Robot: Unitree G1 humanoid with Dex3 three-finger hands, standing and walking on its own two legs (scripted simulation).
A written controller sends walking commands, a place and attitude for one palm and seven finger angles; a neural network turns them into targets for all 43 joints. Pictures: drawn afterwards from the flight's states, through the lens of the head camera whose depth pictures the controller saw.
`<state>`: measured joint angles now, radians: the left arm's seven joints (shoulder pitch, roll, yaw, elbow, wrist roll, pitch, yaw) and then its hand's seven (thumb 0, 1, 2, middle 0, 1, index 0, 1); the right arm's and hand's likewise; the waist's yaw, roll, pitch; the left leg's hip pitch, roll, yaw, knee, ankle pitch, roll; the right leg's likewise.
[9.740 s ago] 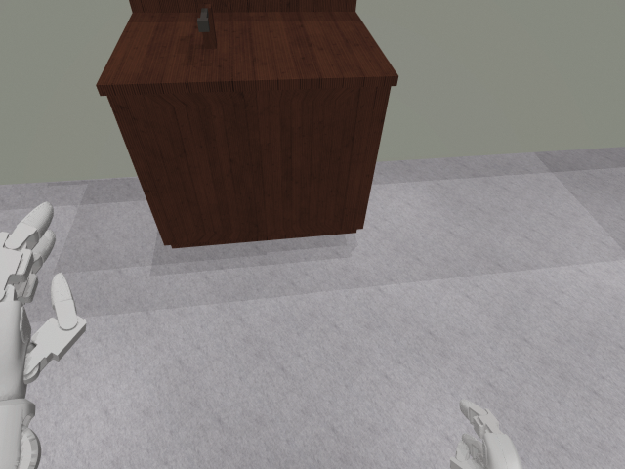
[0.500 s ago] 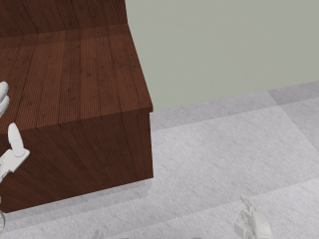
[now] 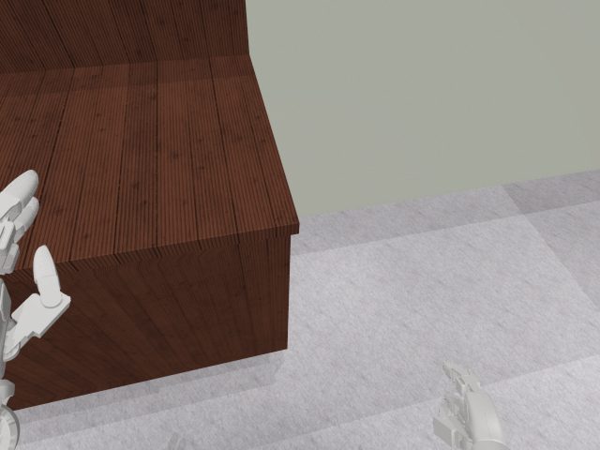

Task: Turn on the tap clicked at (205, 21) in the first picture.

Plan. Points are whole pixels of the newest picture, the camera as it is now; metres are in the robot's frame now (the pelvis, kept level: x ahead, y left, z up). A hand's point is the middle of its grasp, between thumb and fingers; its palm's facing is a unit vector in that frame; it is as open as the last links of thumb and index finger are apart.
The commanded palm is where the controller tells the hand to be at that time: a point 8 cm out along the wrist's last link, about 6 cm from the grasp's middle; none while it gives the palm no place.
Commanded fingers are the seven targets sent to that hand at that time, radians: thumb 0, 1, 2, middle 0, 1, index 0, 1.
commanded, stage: come to a stop and stand still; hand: left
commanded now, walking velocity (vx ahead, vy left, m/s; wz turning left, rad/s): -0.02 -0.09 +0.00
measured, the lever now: out of the picture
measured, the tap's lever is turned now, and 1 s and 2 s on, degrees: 0 0 0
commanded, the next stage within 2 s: look again from close up in 0.76 s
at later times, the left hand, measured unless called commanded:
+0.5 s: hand (57, 355) +0.17 +0.22 +0.16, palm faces +0.39 -0.84 -0.39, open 7.4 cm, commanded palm +0.12 +0.26 +0.18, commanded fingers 0.00 0.90 0.90 -0.20 -0.30 -0.20 -0.30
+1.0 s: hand out of the picture +0.21 +0.27 +0.21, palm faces +0.50 -0.78 -0.38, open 7.4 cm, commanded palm +0.12 +0.27 +0.18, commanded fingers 0.00 0.90 0.90 -0.20 -0.30 -0.20 -0.30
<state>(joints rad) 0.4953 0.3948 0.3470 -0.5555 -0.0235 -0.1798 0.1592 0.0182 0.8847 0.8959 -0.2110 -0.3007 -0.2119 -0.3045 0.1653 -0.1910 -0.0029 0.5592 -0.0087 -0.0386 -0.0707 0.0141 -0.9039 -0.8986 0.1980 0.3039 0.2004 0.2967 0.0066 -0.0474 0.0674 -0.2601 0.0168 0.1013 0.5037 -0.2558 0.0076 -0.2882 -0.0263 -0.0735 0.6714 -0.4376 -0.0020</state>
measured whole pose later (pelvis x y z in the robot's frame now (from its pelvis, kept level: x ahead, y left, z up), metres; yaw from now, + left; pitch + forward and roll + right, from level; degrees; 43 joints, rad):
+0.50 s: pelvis -0.04 -0.02 +0.00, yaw +0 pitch -1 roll +0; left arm 0.47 0.35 0.32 -0.45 -0.03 -0.17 0.16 0.02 0.89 0.90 -0.21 -0.30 -0.21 -0.30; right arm 0.25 -0.21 0.02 0.62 0.00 -0.05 -0.08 0.02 -0.90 -0.90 0.20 0.30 0.20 0.30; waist 0.00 0.01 0.01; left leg -0.24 0.02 0.03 0.48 -0.23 -0.01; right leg -0.24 0.03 -0.10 0.45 -0.20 -0.05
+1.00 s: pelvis -0.05 -0.01 +0.00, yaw -1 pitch +1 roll -1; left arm 0.19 0.45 0.45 -0.29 -0.06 -0.26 0.12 0.02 0.88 0.90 -0.21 -0.30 -0.21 -0.30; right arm 0.23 -0.21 0.05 0.58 0.00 -0.14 -0.03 0.01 -0.90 -0.90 0.20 0.30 0.20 0.30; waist 0.03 0.03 0.03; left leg -0.31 0.02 0.02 0.56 -0.26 0.01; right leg -0.29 0.04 -0.08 0.48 -0.21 -0.05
